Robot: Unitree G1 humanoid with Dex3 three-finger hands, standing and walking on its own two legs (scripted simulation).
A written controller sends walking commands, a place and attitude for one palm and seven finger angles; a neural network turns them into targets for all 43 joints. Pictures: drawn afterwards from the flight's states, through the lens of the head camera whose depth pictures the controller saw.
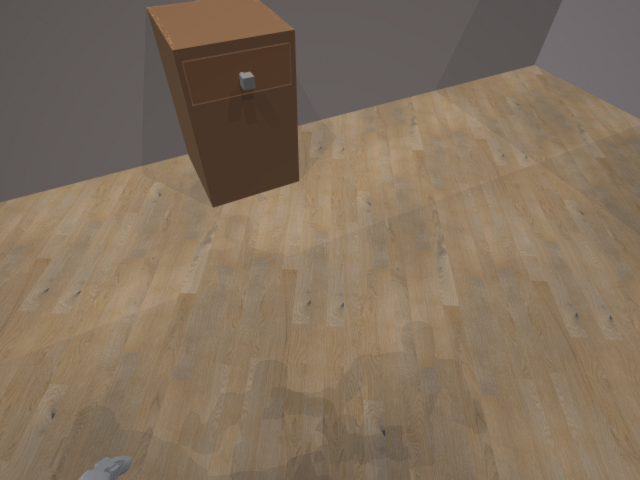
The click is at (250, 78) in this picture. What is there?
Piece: drawer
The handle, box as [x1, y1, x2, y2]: [239, 72, 255, 90]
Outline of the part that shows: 240,72 240,84 244,90 255,87 253,75 250,72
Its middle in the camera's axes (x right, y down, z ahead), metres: -0.28 -0.58 +1.39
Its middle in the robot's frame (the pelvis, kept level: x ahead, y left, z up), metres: +1.40 +0.34 -0.18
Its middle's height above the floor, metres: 0.59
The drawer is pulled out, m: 0.00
